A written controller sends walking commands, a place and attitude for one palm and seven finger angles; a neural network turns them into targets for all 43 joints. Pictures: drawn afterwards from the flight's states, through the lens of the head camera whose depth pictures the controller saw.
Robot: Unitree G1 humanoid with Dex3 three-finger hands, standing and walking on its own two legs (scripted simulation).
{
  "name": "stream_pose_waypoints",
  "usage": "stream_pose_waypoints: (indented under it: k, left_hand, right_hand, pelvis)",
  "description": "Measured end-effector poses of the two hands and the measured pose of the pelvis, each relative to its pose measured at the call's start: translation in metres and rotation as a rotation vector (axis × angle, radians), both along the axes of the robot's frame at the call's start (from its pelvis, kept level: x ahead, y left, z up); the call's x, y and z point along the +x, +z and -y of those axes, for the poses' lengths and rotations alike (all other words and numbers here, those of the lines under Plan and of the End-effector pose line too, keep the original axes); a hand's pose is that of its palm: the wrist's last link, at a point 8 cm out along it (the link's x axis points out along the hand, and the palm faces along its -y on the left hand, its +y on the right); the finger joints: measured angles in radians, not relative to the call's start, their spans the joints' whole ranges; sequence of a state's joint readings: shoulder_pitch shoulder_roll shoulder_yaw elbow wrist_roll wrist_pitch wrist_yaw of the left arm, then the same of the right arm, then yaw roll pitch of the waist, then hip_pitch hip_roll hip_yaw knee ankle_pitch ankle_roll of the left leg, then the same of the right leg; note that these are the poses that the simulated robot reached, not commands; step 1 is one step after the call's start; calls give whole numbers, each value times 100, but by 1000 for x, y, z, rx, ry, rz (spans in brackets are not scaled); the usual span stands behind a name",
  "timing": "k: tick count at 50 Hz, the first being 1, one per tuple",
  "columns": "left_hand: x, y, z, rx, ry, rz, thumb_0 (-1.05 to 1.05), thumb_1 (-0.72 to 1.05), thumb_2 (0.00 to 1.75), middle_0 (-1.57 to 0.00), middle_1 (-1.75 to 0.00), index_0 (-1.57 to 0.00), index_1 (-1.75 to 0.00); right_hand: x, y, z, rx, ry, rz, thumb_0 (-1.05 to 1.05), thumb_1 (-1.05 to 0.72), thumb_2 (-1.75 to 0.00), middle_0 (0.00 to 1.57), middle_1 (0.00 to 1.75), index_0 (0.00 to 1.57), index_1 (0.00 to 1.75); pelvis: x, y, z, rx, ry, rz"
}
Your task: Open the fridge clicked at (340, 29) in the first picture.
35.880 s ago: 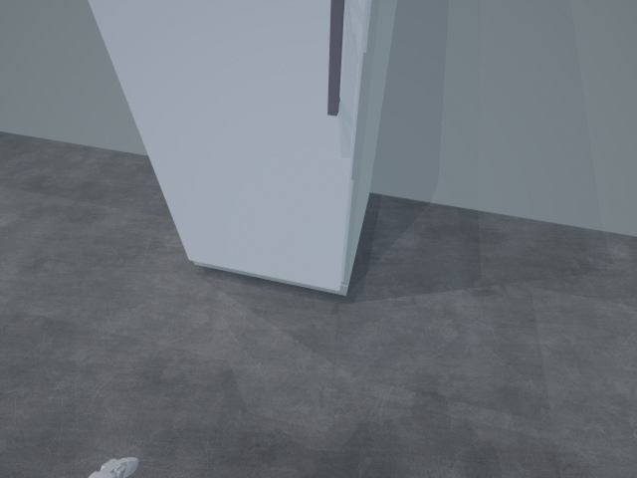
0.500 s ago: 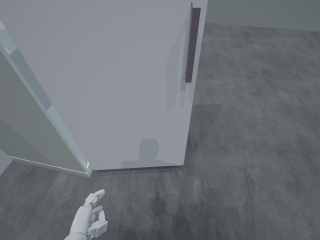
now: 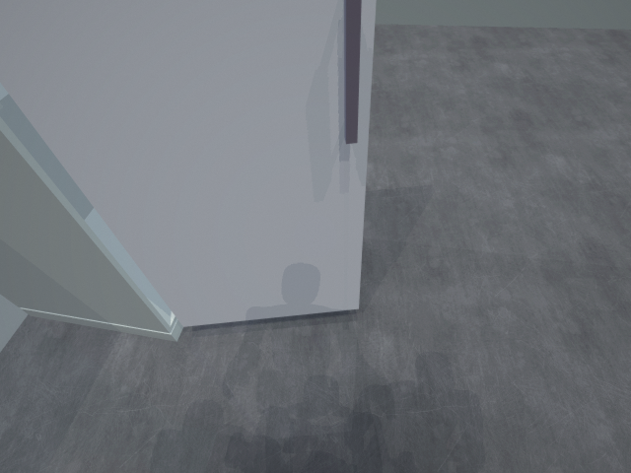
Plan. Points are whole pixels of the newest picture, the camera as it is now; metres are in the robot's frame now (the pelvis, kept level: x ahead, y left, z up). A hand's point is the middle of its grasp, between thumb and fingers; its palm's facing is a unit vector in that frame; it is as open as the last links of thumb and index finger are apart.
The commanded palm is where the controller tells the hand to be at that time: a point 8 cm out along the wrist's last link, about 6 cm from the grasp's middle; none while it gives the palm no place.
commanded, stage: let the arm hang, fingers relaxed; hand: right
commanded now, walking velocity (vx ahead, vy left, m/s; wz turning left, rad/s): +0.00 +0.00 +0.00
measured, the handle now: (350, 69) +0.65 -0.01 +0.17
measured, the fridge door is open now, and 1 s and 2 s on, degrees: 74 74 74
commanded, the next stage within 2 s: look to check the result in 0.78 s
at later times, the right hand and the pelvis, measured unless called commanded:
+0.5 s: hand out of the picture +0.00 -0.18 -0.16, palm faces +0.01 +0.98 -0.20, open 7.3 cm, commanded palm none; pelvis +0.00 +0.00 +0.01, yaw +1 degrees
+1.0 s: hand out of the picture +0.01 -0.16 -0.17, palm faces +0.01 +0.98 -0.19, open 7.3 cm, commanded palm none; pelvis +0.01 +0.01 +0.01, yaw +1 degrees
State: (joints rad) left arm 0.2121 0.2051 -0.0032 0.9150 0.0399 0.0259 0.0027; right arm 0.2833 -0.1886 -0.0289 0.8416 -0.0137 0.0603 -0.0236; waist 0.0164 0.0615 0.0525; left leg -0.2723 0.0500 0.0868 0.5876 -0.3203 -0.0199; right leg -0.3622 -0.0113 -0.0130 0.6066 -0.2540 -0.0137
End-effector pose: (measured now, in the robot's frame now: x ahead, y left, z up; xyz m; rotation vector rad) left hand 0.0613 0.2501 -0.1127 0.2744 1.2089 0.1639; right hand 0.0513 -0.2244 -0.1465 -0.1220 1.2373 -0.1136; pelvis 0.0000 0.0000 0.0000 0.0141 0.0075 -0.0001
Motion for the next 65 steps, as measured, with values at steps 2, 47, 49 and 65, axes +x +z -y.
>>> stream_pose_waypoints:
  k: [2, 47, 49, 65]
  left_hand:
    - [-18, -3, 6, -7, 7, -72, 1, 91, 89, -20, -30, -20, -30]
    - [-68, -24, 29, -125, 132, -217, 1, 92, 89, -20, -30, -20, -30]
    - [-67, -24, 28, -123, 132, -218, 1, 92, 89, -20, -30, -20, -30]
    - [-54, -21, 17, -100, 129, -204, 1, 92, 89, -20, -30, -20, -30]
  right_hand:
    - [-23, -2, 6, -4, -14, -66, -2, -101, -90, 21, 30, 21, 30]
    - [-39, 13, -12, -35, -18, -191, 0, -92, -90, 20, 30, 20, 30]
    - [-40, 12, -14, -33, -20, -195, 0, -91, -90, 20, 30, 20, 30]
    - [-33, 10, -23, -17, -19, -196, 0, -92, -90, 20, 30, 20, 30]
  pelvis:
    - [-2, 2, 0, 9, -6, -1]
    - [8, 12, -8, -9, 25, 16]
    - [9, 12, -9, -9, 24, 17]
    - [15, 13, -14, -8, 27, 16]
